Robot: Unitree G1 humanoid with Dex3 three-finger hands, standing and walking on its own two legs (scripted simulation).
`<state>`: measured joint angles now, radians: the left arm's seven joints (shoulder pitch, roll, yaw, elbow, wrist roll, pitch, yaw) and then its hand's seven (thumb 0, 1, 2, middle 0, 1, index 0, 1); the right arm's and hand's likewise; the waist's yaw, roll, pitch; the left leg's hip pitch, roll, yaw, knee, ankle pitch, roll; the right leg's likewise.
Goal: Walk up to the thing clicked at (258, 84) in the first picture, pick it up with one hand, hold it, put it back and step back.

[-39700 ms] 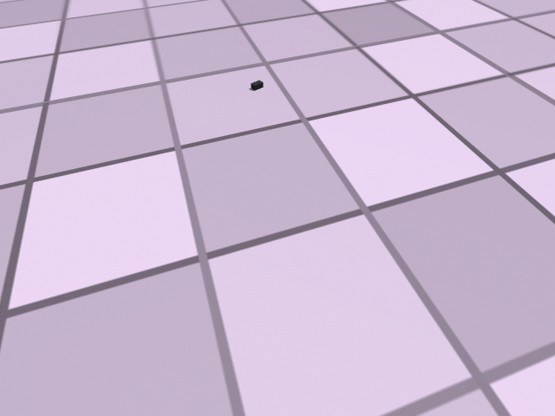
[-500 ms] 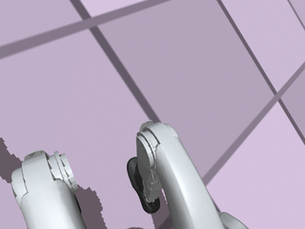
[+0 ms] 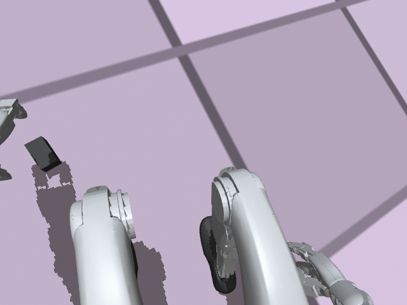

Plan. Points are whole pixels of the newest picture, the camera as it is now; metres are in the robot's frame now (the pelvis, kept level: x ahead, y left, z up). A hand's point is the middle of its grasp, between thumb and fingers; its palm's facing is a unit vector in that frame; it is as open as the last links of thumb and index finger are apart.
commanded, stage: withdraw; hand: left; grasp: from above
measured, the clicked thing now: (43, 154) +0.45 +0.33 -0.31
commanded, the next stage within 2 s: home in 0.10 s
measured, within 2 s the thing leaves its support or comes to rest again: neither
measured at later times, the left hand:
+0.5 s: hand out of the picture +0.42 +0.33 -0.07, palm faces -0.36 -0.23 -0.90, open 12.0 cm
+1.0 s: hand out of the picture +0.27 +0.26 +0.14, palm faces -0.03 -0.87 -0.49, open 7.5 cm
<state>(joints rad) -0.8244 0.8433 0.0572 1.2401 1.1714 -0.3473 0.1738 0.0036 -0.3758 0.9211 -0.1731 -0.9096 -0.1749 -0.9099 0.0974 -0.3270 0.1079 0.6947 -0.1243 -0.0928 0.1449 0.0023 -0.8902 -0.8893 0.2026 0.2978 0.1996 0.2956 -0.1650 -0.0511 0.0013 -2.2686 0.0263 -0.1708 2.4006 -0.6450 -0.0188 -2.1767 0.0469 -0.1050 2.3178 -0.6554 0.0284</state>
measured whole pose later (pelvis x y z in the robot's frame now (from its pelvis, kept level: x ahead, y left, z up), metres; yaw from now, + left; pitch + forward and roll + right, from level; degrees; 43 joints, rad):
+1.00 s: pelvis +0.03 +0.00 +0.24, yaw +7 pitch +26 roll -4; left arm 0.04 0.37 0.04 0.23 0.21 0.21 0.04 0.01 0.87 0.90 -0.21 -0.31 -0.21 -0.31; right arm 0.07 -0.23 0.01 0.57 0.04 -0.10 -0.04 0.01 -0.91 -0.89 0.20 0.30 0.20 0.30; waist -0.04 0.02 -0.20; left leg -1.50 0.03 -0.08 1.64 -0.60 -0.01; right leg -1.43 0.01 -0.05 1.59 -0.62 0.01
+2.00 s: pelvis +0.09 +0.01 +0.38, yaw +10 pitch +9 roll -3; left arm 0.51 0.22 0.03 -0.13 -0.05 0.45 0.02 0.02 0.90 0.90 -0.20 -0.30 -0.20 -0.30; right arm 0.29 -0.22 0.05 0.54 0.00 -0.25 -0.18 0.01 -0.90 -0.89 0.21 0.30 0.20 0.30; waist -0.04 0.04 -0.16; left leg -0.70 0.02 -0.06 1.01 -0.47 -0.01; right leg -0.62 0.00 -0.05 0.94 -0.48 0.01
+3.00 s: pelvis +0.09 +0.01 +0.38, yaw +10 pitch +9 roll -3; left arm 0.51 0.23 0.02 -0.13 -0.06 0.45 0.02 0.01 0.90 0.90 -0.20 -0.30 -0.20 -0.30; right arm 0.30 -0.22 0.03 0.54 0.01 -0.24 -0.18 0.01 -0.90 -0.89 0.21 0.30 0.20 0.30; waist -0.04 0.04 -0.17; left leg -0.70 0.03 -0.06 1.01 -0.48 -0.01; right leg -0.63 0.00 -0.05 0.95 -0.49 0.01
